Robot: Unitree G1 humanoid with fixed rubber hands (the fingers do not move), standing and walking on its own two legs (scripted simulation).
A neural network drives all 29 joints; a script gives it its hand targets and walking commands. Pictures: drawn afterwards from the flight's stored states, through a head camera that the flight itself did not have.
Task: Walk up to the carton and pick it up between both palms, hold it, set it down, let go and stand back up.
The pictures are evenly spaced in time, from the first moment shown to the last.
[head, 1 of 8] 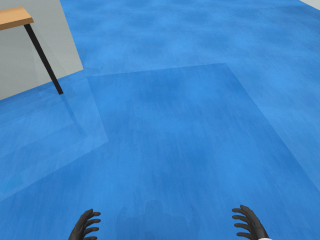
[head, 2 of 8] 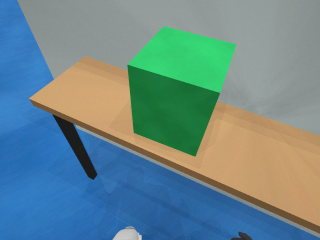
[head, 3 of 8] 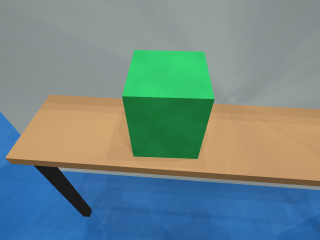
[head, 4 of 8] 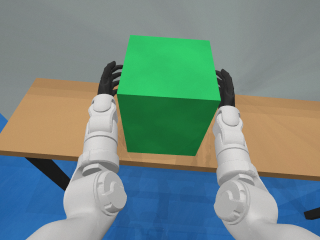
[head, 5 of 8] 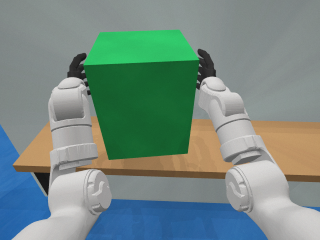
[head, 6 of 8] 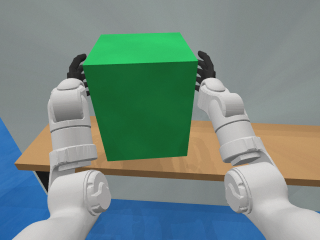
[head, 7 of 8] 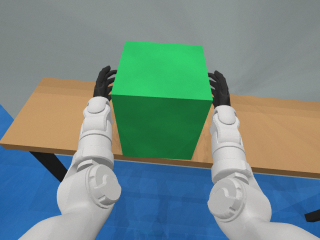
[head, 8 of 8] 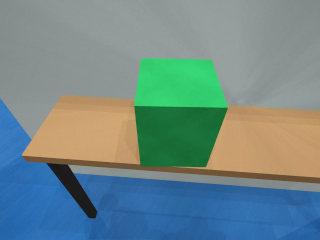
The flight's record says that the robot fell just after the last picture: no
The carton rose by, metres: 0.20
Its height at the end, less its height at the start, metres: +0.00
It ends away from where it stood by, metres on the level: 0.05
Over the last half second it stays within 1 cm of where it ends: yes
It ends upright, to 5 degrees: yes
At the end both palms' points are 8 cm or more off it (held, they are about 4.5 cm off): yes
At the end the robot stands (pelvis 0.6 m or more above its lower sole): yes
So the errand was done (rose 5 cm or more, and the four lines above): yes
